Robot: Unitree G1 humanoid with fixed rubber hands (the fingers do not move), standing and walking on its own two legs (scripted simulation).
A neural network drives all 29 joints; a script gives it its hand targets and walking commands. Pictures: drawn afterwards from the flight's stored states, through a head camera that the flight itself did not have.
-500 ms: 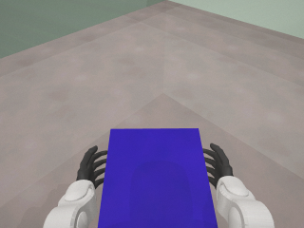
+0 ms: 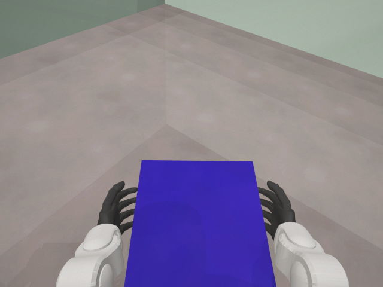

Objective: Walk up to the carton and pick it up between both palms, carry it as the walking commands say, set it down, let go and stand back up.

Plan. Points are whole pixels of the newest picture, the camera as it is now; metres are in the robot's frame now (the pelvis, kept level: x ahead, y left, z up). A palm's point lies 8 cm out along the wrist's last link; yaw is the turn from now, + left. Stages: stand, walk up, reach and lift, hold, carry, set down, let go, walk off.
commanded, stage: carry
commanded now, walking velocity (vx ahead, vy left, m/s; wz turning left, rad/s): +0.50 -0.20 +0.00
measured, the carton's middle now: (195, 239) +0.24 -0.01 +0.01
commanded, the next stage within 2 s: none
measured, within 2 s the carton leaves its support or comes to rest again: neither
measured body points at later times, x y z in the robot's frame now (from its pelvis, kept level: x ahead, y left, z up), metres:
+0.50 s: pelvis +0.32 -0.14 -0.01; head +0.33 -0.15 +0.44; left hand +0.55 +0.03 +0.07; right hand +0.58 -0.27 +0.07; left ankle +0.37 -0.01 -0.71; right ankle +0.28 -0.18 -0.76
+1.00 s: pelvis +0.62 -0.18 -0.01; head +0.64 -0.18 +0.44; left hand +0.87 -0.04 +0.07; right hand +0.86 -0.33 +0.07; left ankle +0.55 -0.08 -0.76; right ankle +0.71 -0.32 -0.74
